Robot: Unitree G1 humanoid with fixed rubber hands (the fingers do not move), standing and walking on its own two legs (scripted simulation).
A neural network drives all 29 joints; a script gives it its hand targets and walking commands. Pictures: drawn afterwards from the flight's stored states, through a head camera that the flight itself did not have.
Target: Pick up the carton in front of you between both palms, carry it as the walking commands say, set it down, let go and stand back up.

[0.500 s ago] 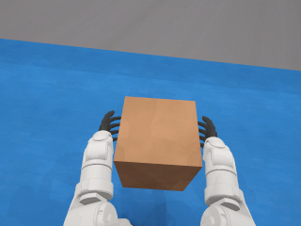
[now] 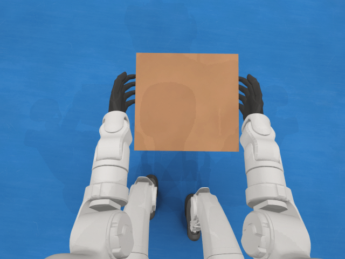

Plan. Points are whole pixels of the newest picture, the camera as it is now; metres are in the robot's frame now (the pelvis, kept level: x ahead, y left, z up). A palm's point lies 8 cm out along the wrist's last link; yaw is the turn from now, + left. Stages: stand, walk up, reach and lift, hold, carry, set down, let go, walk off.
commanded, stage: set down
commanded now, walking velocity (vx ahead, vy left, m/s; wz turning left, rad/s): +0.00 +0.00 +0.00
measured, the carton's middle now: (183, 110) +0.44 +0.00 -0.16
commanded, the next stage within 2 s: none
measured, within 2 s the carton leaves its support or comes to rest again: rests again in 1.68 s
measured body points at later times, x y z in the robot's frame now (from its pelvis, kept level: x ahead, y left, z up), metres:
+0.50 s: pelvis -0.02 -0.01 -0.12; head +0.28 +0.02 +0.21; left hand +0.47 +0.16 -0.23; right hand +0.49 -0.14 -0.23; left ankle +0.10 +0.11 -0.62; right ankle +0.03 -0.11 -0.62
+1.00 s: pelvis -0.04 +0.00 -0.23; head +0.33 +0.01 +0.03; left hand +0.50 +0.17 -0.39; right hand +0.54 -0.13 -0.38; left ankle +0.10 +0.11 -0.62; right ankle +0.03 -0.11 -0.62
